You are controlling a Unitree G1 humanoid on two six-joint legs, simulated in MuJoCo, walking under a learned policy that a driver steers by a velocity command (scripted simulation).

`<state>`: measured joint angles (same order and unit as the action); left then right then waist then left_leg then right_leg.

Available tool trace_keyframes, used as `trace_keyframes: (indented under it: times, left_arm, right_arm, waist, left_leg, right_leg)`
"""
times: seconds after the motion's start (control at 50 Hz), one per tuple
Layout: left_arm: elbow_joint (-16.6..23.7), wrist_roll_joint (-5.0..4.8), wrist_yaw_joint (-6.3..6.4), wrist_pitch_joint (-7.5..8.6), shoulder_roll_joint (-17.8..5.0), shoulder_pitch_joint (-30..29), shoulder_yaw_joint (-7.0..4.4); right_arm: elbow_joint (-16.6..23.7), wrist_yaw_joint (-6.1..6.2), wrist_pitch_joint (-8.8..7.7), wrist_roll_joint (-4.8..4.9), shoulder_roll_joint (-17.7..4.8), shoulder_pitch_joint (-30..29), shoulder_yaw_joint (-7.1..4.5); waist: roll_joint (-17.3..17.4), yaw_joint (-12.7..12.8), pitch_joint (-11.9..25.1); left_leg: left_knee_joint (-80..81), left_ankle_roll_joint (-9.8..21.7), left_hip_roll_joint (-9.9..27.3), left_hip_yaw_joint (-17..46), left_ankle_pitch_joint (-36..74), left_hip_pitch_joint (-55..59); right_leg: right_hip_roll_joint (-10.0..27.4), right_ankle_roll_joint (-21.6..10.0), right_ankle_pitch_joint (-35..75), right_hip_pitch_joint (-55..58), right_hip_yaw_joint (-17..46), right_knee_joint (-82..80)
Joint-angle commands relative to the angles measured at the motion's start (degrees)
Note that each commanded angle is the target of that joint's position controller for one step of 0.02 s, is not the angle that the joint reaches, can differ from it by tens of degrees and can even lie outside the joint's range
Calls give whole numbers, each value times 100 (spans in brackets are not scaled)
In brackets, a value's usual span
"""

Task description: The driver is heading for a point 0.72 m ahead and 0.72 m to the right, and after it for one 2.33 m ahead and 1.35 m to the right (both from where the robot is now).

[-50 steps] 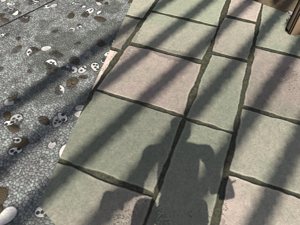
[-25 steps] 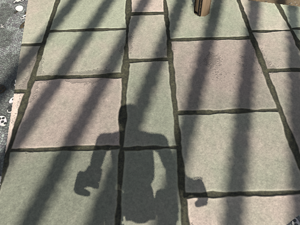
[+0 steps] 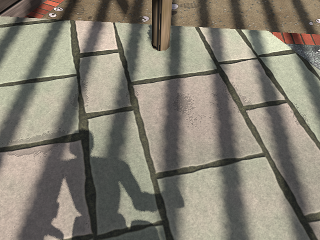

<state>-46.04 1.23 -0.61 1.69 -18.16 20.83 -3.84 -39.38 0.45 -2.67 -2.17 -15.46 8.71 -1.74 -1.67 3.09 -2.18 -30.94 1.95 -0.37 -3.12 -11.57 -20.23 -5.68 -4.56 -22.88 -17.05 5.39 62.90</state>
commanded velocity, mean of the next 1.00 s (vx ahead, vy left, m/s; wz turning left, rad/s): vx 0.50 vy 0.00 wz -0.32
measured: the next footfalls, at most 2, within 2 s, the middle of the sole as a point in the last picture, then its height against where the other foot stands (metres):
right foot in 0.38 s outside the picture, level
left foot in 0.90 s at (168, 197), level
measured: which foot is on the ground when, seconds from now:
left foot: down 0.00-0.40, up 0.42-0.88, down 0.90-1.00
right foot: up 0.00-0.36, down 0.38-0.92, up 0.94-1.00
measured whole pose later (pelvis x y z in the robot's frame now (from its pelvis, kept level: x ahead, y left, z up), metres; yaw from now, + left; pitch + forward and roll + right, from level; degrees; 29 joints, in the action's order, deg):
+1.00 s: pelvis +0.53 -0.05 +0.00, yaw -19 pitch +0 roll -1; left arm -54.0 0.6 0.0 2.8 -15.8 22.2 -3.6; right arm -43.4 0.2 -3.4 -2.2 -14.3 5.8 -1.8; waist -0.9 3.8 -2.9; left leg -32.0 2.5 0.9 -4.3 -10.7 -21.7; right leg -4.2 -5.4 -24.4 -13.3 4.0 58.5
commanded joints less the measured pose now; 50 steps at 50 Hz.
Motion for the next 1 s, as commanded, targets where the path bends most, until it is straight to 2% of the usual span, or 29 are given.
trace_keyframes:
  times: [0.02,0.06,0.12,0.16,0.22,0.3,0.34,0.36,0.38,0.4,0.42,0.44,0.46,0.48,0.52,0.56,0.6,0.68,0.76,0.8,0.84,0.86,0.88,0.9,0.92,0.94,0.96,0.98,1.0]
  left_arm:
    - [347,87,-128,-63,-371,-16,-66]
    - [398,95,-194,-119,-243,-127,-28]
    - [532,108,-243,-111,-117,-591,34]
    - [646,105,-261,-82,-60,-1024,88]
    - [829,103,-324,-27,94,-1737,214]
    - [928,121,-301,3,31,-2171,262]
    - [838,155,-233,46,-58,-1941,232]
    - [644,181,-192,96,-111,-1389,191]
    - [305,239,-132,156,-280,-500,103]
    - [120,335,-41,181,-739,526,-30]
    - [92,214,35,117,-1244,567,-157]
    - [100,-12,64,89,-983,334,-141]
    - [63,-37,72,117,-682,-65,-49]
    - [32,-19,46,162,-405,-312,20]
    - [-31,-42,53,239,-140,-564,95]
    - [-181,-98,41,318,-154,-398,91]
    - [-328,-146,45,339,-276,-221,44]
    - [-535,-122,43,305,-316,131,5]
    - [-714,-81,56,295,-422,557,-35]
    - [-750,-55,83,280,-483,642,-58]
    - [-736,-27,121,262,-580,554,-98]
    - [-708,-18,131,253,-641,426,-122]
    - [-677,-22,121,253,-702,290,-143]
    - [-659,-45,90,268,-644,218,-133]
    - [-461,-101,64,295,-314,211,-52]
    - [-306,-244,79,273,169,836,22]
    - [-465,-51,111,188,-315,773,-58]
    - [-476,-18,68,151,-341,459,-96]
    - [-449,-22,20,127,-213,206,-75]
  right_arm:
    - [35,21,-99,49,-534,637,-171]
    - [-140,-52,-236,103,-548,886,-180]
    - [-342,-107,-323,123,-577,1079,-193]
    - [-468,-125,-314,113,-556,1180,-183]
    - [-638,-138,-290,146,-609,1325,-183]
    - [-968,-105,-210,156,-796,1772,-212]
    - [-1085,-80,-147,152,-891,1800,-221]
    - [-1136,-68,-112,171,-904,1787,-212]
    - [-1139,-61,-94,190,-813,1798,-169]
    - [-880,-71,-110,190,-571,1696,-83]
    - [-692,-134,-93,262,-101,2183,-7]
    - [-736,-65,-36,124,-771,1585,-186]
    - [-619,-97,-79,171,-666,1261,-177]
    - [-659,-116,-103,194,-547,1224,-147]
    - [-834,-161,29,68,-402,1476,-128]
    - [-804,-218,113,-8,-318,1350,-138]
    - [-660,-249,144,-39,-271,912,-139]
    - [-346,-237,125,6,-235,-91,-106]
    - [-83,-204,99,64,-266,-875,-70]
    - [35,-184,71,87,-344,-1098,-74]
    - [70,-161,20,96,-454,-1001,-100]
    - [10,-138,-13,98,-512,-731,-124]
    - [-146,-96,-57,95,-597,-210,-174]
    - [-417,-27,-134,51,-767,659,-257]
    - [-497,66,-191,-94,-1226,1629,-368]
    - [-454,51,-137,-135,-1728,1583,-478]
    - [-384,25,-65,-24,-1221,1124,-389]
    - [-302,13,-63,21,-732,668,-268]
    - [-319,-2,-89,32,-506,477,-212]
  waist:
    - [737,-303,108]
    - [791,-288,171]
    - [737,-309,76]
    - [722,-368,-45]
    - [728,-500,-127]
    - [737,-578,-208]
    - [763,-413,-62]
    - [702,-135,243]
    - [506,222,778]
    - [-160,621,1550]
    - [-1372,264,2061]
    - [-371,356,1515]
    - [-308,130,792]
    - [-147,-81,465]
    - [-255,-415,254]
    - [-224,-486,219]
    - [-184,-467,5]
    - [-138,-253,-261]
    - [-152,5,-262]
    - [-187,44,-256]
    - [-220,-70,-215]
    - [-242,-214,-143]
    - [-205,-449,72]
    - [99,-825,545]
    - [721,-1142,1406]
    - [2091,-760,1851]
    - [1307,-544,1293]
    - [686,-423,577]
    - [457,-377,242]
  left_leg:
    - [1879,554,1574,1720,137,1342]
    - [1905,632,1518,1309,1175,1331]
    - [2078,745,1490,820,1702,1480]
    - [2169,735,1369,478,1868,1509]
    - [2211,653,1204,29,2008,1398]
    - [2022,647,1463,56,2511,1845]
    - [1443,600,1517,-22,3727,2131]
    - [709,529,1421,-167,4354,2129]
    - [-355,411,1203,-358,4119,1693]
    - [-2063,285,951,-502,2052,555]
    - [-3896,86,-101,-371,-2019,-1368]
    - [-4180,158,160,399,-1737,-1903]
    - [-3985,206,367,471,-1220,-1958]
    - [-3624,186,517,455,-920,-1689]
    - [-3200,53,644,420,-695,-1085]
    - [-2994,-69,633,284,-533,-985]
    - [-2636,-218,690,214,-178,-1287]
    - [-1512,-412,661,177,630,-1624]
    - [-763,-389,453,176,1006,-1541]
    - [-526,-317,389,246,931,-1467]
    - [-259,-195,313,297,640,-1090]
    - [-88,-121,224,268,418,-607]
    - [110,-33,64,176,231,187]
    - [439,108,121,227,322,1387]
    - [653,364,1386,1490,-687,2768]
    - [1458,856,2705,4005,-1290,3699]
    - [1671,887,2552,4186,-1821,3015]
    - [1733,791,2327,3274,-1727,2274]
    - [1854,693,2043,2456,-980,1774]
  right_leg:
    - [675,115,444,-1546,0,365]
    - [630,126,587,-1554,-1,293]
    - [619,177,1029,-1993,47,-115]
    - [620,235,1389,-2108,-60,-762]
    - [650,259,1912,-1658,-521,-2007]
    - [651,54,1635,-1245,-896,-2808]
    - [452,-142,1204,-752,-1031,-3099]
    - [283,-270,1238,-21,-1095,-3425]
    - [279,-425,1352,1219,-997,-3618]
    - [1646,-735,712,2675,514,-3748]
    - [3075,-1480,749,3790,3201,-4428]
    - [2768,-1327,1002,3342,2890,-4516]
    - [2479,-1172,1594,2647,1983,-4600]
    - [2199,-991,2161,2017,1439,-4790]
    - [1799,-736,2502,1260,742,-5101]
    - [1637,-834,2756,1075,630,-5302]
    - [1567,-939,2613,996,570,-5523]
    - [1423,-930,2473,1059,533,-5615]
    - [1456,-874,2894,1408,645,-5317]
    - [1535,-829,3171,1634,791,-5087]
    - [1606,-704,3457,1724,930,-4808]
    - [1585,-606,3694,1618,940,-4582]
    - [1460,-506,4201,1438,881,-4065]
    - [1081,-377,4218,1092,605,-2956]
    - [630,-253,2778,251,263,-1279]
    - [-229,-102,-795,-1449,-192,149]
    - [236,-177,-604,-1805,75,750]
    - [492,-170,-61,-1821,54,741]
    - [689,-114,299,-1689,-10,541]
